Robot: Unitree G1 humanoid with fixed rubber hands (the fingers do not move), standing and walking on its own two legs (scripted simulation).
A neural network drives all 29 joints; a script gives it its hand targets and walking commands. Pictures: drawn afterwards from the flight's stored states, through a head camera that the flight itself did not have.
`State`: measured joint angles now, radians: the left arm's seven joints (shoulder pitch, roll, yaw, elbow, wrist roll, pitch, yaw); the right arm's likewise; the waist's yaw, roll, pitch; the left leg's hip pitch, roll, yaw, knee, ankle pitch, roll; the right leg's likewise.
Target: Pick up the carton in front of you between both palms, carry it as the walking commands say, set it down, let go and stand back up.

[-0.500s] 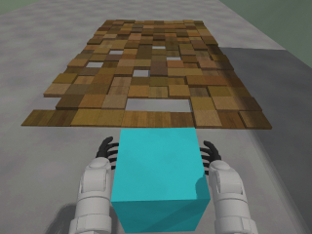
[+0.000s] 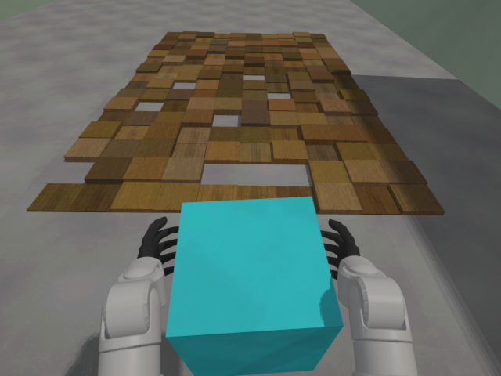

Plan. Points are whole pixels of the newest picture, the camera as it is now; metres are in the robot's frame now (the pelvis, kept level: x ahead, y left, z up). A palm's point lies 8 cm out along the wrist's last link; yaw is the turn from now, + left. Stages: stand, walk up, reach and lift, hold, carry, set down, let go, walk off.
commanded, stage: carry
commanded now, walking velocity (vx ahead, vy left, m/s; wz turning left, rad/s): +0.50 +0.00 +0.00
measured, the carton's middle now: (251, 291) +0.28 +0.01 +0.01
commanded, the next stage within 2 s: none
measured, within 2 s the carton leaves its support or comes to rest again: neither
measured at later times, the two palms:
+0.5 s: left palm (171, 171) +0.48 +0.17 +0.11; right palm (317, 165) +0.52 -0.13 +0.10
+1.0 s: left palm (185, 102) +0.83 +0.20 +0.09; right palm (289, 102) +0.83 -0.10 +0.10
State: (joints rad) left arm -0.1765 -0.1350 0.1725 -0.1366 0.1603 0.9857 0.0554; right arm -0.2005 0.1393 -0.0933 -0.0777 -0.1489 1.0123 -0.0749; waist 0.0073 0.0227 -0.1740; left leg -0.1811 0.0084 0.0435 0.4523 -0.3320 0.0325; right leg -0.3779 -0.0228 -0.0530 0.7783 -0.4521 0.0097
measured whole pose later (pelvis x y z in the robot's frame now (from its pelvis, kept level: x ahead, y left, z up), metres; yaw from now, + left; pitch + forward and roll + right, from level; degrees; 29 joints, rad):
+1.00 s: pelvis +0.59 +0.04 +0.00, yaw +2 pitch +5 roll -2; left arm 0.02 -0.13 0.05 -0.56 0.09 1.16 0.10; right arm 0.00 0.13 -0.03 -0.52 -0.05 1.19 -0.13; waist -0.02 0.01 -0.10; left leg 0.02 0.06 0.22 0.25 -0.35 0.00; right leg -0.58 -0.08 -0.19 0.57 -0.10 -0.02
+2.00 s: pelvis +1.28 +0.08 -0.02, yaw +4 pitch +3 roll -1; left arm -0.41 -0.08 0.15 -0.43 0.04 1.28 0.15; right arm -0.40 0.06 -0.14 -0.42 -0.01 1.30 -0.16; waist -0.02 0.01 -0.06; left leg 0.00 0.08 0.19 0.48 -0.50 -0.02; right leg -0.54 -0.04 -0.21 0.57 -0.12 -0.08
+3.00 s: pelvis +1.86 +0.11 +0.02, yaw +6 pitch +4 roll -1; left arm -0.43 -0.09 0.15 -0.33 0.03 1.22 0.15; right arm -0.38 0.12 -0.20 -0.37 -0.07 1.22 -0.14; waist 0.08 -0.03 -0.04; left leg -0.54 0.04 0.09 0.70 -0.35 0.06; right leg -0.25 0.01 -0.15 0.47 -0.33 -0.07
